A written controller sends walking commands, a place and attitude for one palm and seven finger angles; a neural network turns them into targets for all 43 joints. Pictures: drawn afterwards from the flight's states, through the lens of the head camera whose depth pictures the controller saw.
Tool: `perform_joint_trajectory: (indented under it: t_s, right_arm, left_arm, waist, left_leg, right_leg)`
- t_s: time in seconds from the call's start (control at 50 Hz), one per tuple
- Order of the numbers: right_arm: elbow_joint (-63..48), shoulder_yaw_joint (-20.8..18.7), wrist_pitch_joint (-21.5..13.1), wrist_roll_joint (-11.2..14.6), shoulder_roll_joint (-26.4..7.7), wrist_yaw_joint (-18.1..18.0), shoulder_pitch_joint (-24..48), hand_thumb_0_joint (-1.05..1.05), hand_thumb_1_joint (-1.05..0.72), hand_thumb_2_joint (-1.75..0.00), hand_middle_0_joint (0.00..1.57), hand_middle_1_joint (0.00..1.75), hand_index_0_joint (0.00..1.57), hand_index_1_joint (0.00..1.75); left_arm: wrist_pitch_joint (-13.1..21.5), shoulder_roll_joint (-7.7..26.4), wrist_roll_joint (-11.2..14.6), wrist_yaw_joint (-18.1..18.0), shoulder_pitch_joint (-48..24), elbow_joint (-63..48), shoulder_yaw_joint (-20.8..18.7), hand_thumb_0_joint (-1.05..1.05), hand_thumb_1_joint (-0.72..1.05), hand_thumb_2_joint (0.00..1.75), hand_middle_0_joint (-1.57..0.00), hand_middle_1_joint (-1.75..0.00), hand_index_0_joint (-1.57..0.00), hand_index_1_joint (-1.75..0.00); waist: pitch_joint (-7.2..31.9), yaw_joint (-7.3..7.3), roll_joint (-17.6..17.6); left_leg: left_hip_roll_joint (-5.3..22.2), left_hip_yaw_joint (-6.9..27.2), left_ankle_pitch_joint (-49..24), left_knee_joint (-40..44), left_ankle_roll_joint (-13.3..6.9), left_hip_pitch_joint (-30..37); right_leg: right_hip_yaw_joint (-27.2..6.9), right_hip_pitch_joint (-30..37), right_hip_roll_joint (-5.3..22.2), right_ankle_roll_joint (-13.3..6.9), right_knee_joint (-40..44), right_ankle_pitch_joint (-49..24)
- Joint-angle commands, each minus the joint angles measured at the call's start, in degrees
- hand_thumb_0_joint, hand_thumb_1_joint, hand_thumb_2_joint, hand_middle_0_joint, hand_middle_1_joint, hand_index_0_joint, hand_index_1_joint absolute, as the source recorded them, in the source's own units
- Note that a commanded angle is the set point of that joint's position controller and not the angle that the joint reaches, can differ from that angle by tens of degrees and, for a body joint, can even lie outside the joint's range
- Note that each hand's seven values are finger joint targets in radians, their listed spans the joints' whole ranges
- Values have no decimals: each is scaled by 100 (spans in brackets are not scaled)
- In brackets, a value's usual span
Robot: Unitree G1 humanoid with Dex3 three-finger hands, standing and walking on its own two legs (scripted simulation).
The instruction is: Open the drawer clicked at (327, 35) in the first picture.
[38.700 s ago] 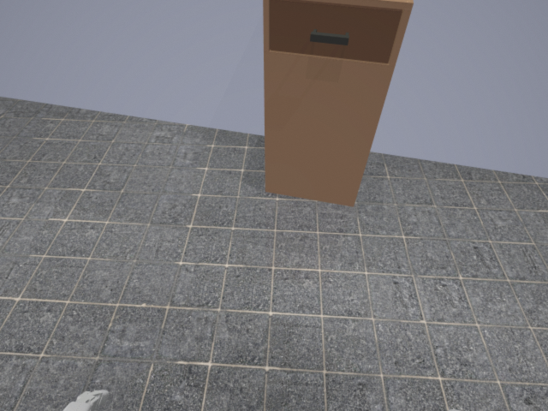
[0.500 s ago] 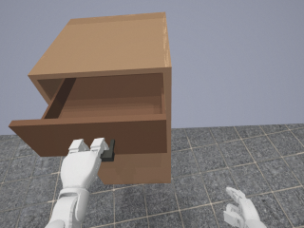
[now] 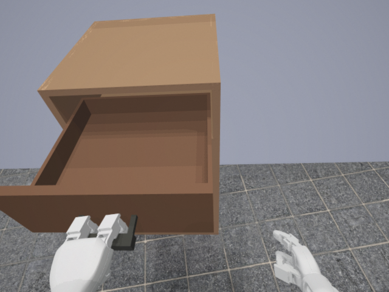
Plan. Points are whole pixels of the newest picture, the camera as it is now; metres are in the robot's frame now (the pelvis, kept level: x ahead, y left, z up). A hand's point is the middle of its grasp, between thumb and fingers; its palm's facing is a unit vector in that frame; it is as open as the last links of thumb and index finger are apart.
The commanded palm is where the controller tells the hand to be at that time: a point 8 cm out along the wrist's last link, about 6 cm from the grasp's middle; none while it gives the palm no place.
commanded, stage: pull the drawer open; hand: left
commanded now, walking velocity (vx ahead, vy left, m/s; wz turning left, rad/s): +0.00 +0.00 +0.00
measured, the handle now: (104, 230) +0.21 +0.20 +0.06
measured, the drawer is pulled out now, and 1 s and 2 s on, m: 0.28 0.30 0.30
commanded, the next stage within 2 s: open the thumb to release the handle in 0.22 s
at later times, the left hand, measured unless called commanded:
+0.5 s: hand (97, 271) +0.14 +0.20 +0.04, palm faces +0.09 -0.12 -0.99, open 6.3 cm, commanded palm +0.10 +0.20 +0.10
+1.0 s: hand (96, 275) +0.14 +0.20 +0.04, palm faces +0.07 -0.13 -0.99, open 13.6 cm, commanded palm +0.11 +0.19 +0.09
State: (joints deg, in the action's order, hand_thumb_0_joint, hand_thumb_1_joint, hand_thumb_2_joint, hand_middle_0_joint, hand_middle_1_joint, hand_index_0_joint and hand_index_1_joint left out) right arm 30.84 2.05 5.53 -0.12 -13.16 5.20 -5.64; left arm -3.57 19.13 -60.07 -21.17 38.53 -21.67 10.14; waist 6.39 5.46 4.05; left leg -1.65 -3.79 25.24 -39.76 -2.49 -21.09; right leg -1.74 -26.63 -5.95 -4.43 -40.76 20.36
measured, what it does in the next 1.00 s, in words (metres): stands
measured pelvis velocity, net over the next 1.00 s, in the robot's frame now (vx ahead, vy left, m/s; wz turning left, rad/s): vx -0.03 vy -0.01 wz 0.03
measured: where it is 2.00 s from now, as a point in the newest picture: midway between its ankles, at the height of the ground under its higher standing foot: outside the picture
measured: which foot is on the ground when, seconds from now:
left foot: down 0.00-1.00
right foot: down 0.00-1.00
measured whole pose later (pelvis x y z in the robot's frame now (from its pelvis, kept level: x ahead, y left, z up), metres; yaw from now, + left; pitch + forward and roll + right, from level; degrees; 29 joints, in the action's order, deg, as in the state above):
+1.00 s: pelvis -0.03 -0.01 +0.00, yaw +2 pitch +4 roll +1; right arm 33.1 0.9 4.6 -0.8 -13.2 1.4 -4.9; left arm -4.3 18.9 -61.2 -21.2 29.7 -15.1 10.6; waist 4.0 6.8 4.0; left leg -2.3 -2.0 22.3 -39.2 -2.1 -21.0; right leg 0.1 -25.7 -5.1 -4.9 -39.6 17.8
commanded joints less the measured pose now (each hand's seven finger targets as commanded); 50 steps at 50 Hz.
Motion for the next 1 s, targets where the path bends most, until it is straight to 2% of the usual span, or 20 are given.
perform_joint_trajectory:
  t_s: [0.0,0.06,0.08,0.2,0.28,0.3,0.32,0.34,0.38,0.42,0.48,0.62,0.7,0.78,0.84,0.88,0.9,0.92,0.94,0.98]
  right_arm:
    - [-1074,-189,-335,-4,-450,-20,915,0,-90,-90,20,30,20,30]
    - [-1116,-248,-329,-16,-500,3,862,0,-90,-90,20,30,20,30]
    - [-1162,-252,-323,-11,-535,7,907,0,-90,-90,20,30,20,30]
    - [-1176,-269,-352,-59,-497,4,850,0,-90,-90,20,30,20,30]
    - [-1214,-261,-343,-23,-537,-24,878,0,-90,-90,20,30,20,30]
    - [-858,-278,-249,-123,-594,-140,889,0,-90,-90,20,30,20,30]
    - [-960,-349,-275,-149,-494,-226,878,0,-90,-90,20,30,20,30]
    - [-950,-338,-346,-128,-446,-271,867,0,-90,-90,20,30,20,30]
    - [-932,-351,-336,-66,-475,-310,901,0,-90,-90,20,30,20,30]
    - [-890,-346,-347,-40,-459,-360,920,0,-90,-90,20,30,20,30]
    - [-846,-254,-364,-12,-423,-415,1000,0,-90,-90,20,30,20,30]
    - [-787,-229,-376,-34,-420,-390,1033,0,-90,-90,20,30,20,30]
    - [-853,-202,-426,-84,-404,-381,995,0,-90,-90,20,30,20,30]
    - [-815,-218,-409,-67,-427,-404,1062,0,-90,-90,20,30,20,30]
    - [-785,-230,-409,-105,-401,-412,1010,0,-90,-90,20,30,20,30]
    - [-772,-245,-400,-67,-418,-438,1049,0,-90,-90,20,30,20,30]
    - [-743,-215,-408,-108,-382,-418,997,0,-90,-90,20,30,20,30]
    - [-682,-274,-387,-65,-403,-422,1010,0,-90,-90,20,30,20,30]
    - [-718,-283,-400,-78,-414,-425,977,0,-90,-90,20,30,20,30]
    - [-706,-284,-377,-71,-417,-457,1053,0,-90,-90,20,30,20,30]
  left_arm:
    - [-46,665,62,-451,1151,-1202,-821,0,90,90,-40,-135,-40,-135]
    - [-13,651,92,-552,1425,-1346,-798,0,90,90,-40,-135,-40,-135]
    - [-30,700,100,-594,1504,-1429,-843,0,90,90,-40,-135,-40,-135]
    - [-62,523,64,-655,1407,-1342,-686,0,90,90,-40,-135,-40,-135]
    - [-102,632,160,-655,1563,-1435,-761,0,90,90,-40,-135,-40,-135]
    - [-182,947,-139,-695,-629,-1106,-977,0,90,90,-40,-135,-40,-135]
    - [-202,870,-165,-723,-569,-956,-1108,0,83,87,-40,-134,-40,-134]
    - [-205,784,-165,-718,-381,-715,-1029,0,76,84,-39,-134,-39,-134]
    - [-307,690,-7,-604,-631,-771,-889,0,62,78,-38,-132,-38,-132]
    - [-344,657,71,-450,-827,-823,-698,0,48,72,-37,-130,-37,-130]
    - [-338,833,50,-292,-664,-564,-830,0,27,63,-35,-128,-35,-128]
    - [-197,683,5,-94,-888,-711,-622,0,-22,42,-32,-123,-32,-123]
    - [-122,706,-66,-118,-803,-722,-678,0,-50,30,-30,-120,-30,-120]
    - [-77,807,-34,-141,-884,-656,-788,0,-50,30,-30,-120,-30,-120]
    - [-96,671,-97,-149,-1064,-553,-674,0,-50,30,-30,-120,-30,-120]
    - [-113,879,-45,-176,-1114,-555,-885,0,-50,30,-30,-120,-30,-120]
    - [-159,430,-149,-163,-1279,-212,-409,0,-50,30,-30,-120,-30,-120]
    - [-136,442,-102,-152,-1434,-214,-457,0,-50,30,-30,-120,-30,-120]
    - [-149,474,-154,-170,-1361,-196,-461,0,-50,30,-30,-120,-30,-120]
    - [-198,696,-166,-218,-1680,-352,-582,0,-50,30,-30,-120,-30,-120]
  waist:
    - [760,212,-439]
    - [756,191,-473]
    - [819,207,-331]
    - [648,158,-443]
    - [785,185,-412]
    - [467,-242,-688]
    - [481,-10,-588]
    - [497,33,-509]
    - [696,-7,-353]
    - [676,-18,-474]
    - [553,80,-807]
    - [363,74,-434]
    - [396,129,-527]
    - [371,121,-398]
    - [337,110,-453]
    - [409,103,-515]
    - [306,7,-667]
    - [227,-28,-582]
    - [343,50,-513]
    - [539,35,-462]
  left_leg:
    - [55,443,-2397,115,182,-253]
    - [70,454,-2270,49,164,-288]
    - [87,464,-2328,23,174,-227]
    - [25,483,-1897,-70,119,-386]
    - [45,480,-2007,-50,132,-422]
    - [-75,600,-1526,-69,86,-536]
    - [-71,546,-1286,-6,67,-484]
    - [-106,532,-1237,-7,61,-407]
    - [-94,556,-1328,88,63,-176]
    - [-95,551,-1397,150,38,-94]
    - [-105,512,-1390,248,67,-158]
    - [-87,486,-1381,418,86,4]
    - [-102,485,-1329,384,83,18]
    - [-99,498,-1310,444,112,38]
    - [-119,508,-1250,445,93,8]
    - [-104,505,-1276,448,105,37]
    - [-136,512,-1208,383,89,-91]
    - [-102,539,-1207,430,105,-46]
    - [-94,527,-1192,422,106,-26]
    - [-107,533,-1189,445,113,7]
  right_leg:
    - [-734,1006,356,169,340,-2505]
    - [-739,858,362,164,339,-2263]
    - [-775,834,357,148,345,-2202]
    - [-771,536,354,135,333,-1655]
    - [-788,741,388,149,295,-2022]
    - [-829,213,360,144,359,-1611]
    - [-861,327,390,149,516,-1110]
    - [-875,367,377,138,578,-1044]
    - [-776,504,376,130,602,-1066]
    - [-744,580,392,157,669,-1097]
    - [-873,817,432,199,821,-1186]
    - [-860,796,426,146,980,-961]
    - [-904,785,430,150,1042,-790]
    - [-893,818,419,132,1070,-887]
    - [-856,729,418,140,1065,-743]
    - [-885,826,418,139,1080,-879]
    - [-816,641,432,167,1014,-799]
    - [-803,569,405,131,1030,-800]
    - [-778,561,378,132,975,-681]
    - [-750,708,387,128,939,-745]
